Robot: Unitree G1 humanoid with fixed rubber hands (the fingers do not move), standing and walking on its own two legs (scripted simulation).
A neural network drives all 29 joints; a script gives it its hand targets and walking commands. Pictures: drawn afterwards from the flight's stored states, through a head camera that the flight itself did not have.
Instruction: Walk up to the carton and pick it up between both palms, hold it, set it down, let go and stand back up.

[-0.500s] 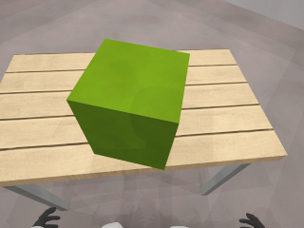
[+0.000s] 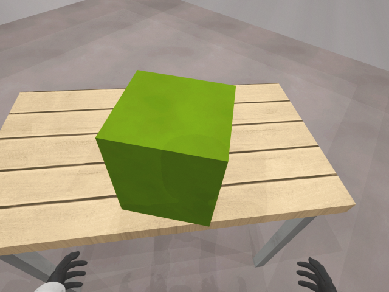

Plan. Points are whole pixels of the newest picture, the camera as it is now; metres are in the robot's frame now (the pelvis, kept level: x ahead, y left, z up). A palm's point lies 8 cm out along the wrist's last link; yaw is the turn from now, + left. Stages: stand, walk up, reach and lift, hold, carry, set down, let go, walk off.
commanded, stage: reach and lift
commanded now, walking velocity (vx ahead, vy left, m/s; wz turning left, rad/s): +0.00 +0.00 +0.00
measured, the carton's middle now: (174, 151) +0.39 +0.05 +0.06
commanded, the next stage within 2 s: none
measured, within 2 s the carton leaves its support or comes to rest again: neither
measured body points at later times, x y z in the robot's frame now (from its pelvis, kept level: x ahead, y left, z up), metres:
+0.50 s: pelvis +0.01 +0.01 +0.01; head +0.02 +0.03 +0.46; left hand +0.17 +0.27 -0.05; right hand +0.17 -0.22 -0.01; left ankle +0.03 +0.11 -0.74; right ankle +0.00 -0.12 -0.74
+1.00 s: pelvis +0.02 +0.00 +0.01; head +0.02 +0.02 +0.46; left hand +0.19 +0.27 +0.02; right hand +0.18 -0.19 +0.02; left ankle +0.03 +0.11 -0.74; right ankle +0.00 -0.12 -0.74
